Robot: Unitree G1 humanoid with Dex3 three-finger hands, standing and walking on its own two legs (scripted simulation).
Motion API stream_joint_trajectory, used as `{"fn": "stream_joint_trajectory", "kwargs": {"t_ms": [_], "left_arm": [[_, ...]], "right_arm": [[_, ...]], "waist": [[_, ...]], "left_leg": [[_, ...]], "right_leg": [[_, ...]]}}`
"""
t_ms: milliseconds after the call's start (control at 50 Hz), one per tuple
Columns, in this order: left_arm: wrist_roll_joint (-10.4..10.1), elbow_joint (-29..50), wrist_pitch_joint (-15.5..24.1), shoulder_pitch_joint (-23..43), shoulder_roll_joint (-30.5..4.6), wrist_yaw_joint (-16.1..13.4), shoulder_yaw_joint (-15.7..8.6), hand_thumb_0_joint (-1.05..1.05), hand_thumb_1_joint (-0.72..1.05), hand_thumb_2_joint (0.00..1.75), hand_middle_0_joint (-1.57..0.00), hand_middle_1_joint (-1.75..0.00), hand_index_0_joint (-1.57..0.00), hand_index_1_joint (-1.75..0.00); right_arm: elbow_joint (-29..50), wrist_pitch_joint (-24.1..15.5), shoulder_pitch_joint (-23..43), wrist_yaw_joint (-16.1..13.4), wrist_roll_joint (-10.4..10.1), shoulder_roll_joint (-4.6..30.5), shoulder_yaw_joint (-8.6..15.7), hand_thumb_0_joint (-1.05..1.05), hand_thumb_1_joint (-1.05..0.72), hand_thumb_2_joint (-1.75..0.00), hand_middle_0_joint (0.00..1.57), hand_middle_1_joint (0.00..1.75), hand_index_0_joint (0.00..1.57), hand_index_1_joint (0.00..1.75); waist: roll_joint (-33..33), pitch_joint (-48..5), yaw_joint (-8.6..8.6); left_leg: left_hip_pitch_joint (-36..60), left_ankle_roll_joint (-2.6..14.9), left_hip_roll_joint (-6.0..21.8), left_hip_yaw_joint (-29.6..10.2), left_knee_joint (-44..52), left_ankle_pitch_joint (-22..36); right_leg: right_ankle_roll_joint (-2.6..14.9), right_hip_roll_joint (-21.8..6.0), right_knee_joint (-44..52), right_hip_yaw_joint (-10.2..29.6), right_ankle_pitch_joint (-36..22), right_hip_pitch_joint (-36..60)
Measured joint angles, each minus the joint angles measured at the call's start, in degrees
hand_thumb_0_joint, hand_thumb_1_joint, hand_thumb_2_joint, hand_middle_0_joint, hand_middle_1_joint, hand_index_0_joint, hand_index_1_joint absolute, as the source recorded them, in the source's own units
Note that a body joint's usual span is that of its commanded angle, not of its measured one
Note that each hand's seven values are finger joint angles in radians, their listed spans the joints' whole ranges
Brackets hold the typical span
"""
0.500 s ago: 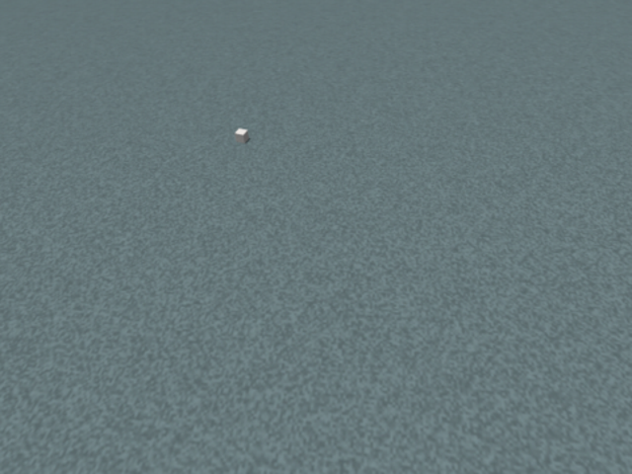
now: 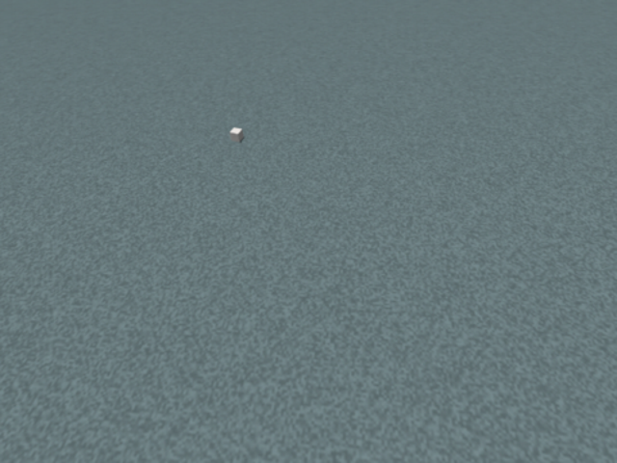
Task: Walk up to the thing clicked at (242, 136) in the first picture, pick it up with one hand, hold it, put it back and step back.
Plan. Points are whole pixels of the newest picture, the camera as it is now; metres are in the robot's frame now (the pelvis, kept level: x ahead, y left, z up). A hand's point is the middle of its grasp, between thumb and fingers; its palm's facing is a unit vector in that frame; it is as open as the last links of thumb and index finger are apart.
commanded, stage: stand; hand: left
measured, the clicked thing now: (236, 134) +1.97 +0.50 -0.75
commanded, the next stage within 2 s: walk up in 0.62 s
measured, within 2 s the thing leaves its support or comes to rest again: neither
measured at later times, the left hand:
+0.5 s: hand out of the picture +0.08 +0.25 -0.15, palm faces -0.02 -0.94 -0.34, open 7.3 cm
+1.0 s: hand out of the picture +0.08 +0.39 -0.18, palm faces +0.09 -0.91 -0.40, open 7.3 cm
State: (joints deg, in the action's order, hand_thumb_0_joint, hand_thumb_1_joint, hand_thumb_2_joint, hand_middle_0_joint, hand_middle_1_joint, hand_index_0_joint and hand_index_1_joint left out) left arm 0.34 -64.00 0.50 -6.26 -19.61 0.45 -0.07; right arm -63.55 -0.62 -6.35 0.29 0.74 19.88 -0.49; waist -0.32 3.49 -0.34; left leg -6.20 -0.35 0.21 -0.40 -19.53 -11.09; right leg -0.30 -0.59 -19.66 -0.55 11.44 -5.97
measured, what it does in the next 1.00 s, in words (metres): walks ahead: left foot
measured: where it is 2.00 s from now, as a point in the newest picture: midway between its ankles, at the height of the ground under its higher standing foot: (280, 348)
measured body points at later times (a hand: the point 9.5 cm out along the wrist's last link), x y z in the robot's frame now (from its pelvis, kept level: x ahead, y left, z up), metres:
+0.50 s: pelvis +0.00 +0.00 +0.00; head +0.01 +0.00 +0.45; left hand +0.08 +0.30 -0.13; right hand +0.08 -0.30 -0.13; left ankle +0.00 +0.12 -0.75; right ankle -0.01 -0.12 -0.75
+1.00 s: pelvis +0.09 +0.08 -0.03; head +0.08 +0.10 +0.42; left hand +0.08 +0.44 -0.15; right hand +0.22 -0.27 -0.11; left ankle +0.14 +0.21 -0.75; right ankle +0.00 -0.11 -0.73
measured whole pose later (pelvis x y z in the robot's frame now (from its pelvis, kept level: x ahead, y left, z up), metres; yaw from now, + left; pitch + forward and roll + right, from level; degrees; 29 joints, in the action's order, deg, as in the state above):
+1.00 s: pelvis +0.09 +0.08 -0.03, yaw +6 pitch -2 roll +0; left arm 2.2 -58.8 1.6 -15.9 -28.8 4.0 -5.0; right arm -55.9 -3.6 -11.5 5.6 2.2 26.5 7.0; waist 2.8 1.1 -1.6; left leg -21.2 0.2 3.0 4.1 -37.4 -13.6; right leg 2.7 -7.4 -41.5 -1.9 28.4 -6.5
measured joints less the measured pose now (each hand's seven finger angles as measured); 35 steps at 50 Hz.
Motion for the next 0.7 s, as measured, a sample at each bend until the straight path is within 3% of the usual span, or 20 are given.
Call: {"fn": "stream_joint_trajectory", "kwargs": {"t_ms": [620, 700], "left_arm": [[0.11, 0.35, 0.13, -0.44, -0.21, -0.08, 0.16, 0.0, 0.91, 0.9, -0.2, -0.3, -0.21, -0.3], [1.28, 2.95, 1.44, -2.69, -0.98, 2.59, -2.18, 0.0, 0.91, 0.9, -0.2, -0.3, -0.21, -0.3]], "right_arm": [[-0.07, 0.13, -0.48, 0.05, 0.01, 0.11, 0.08, 0.0, -0.9, -0.9, 0.2, 0.3, 0.2, 0.3], [2.26, -0.17, -3.42, 2.77, 0.97, 1.13, 2.59, 0.0, -0.9, -0.9, 0.2, 0.3, 0.2, 0.3]], "waist": [[0.03, -0.34, 0.11], [-0.55, -2.63, 0.19]], "left_leg": [[0.43, -0.1, 0.11, -0.09, 0.54, 0.25], [-4.65, 2.65, 0.18, -1.12, -9.26, -12.21]], "right_leg": [[0.08, 0.1, 0.58, -0.09, -0.24, 0.47], [2.05, 0.32, -6.09, -1.38, 10.31, -2.71]]}}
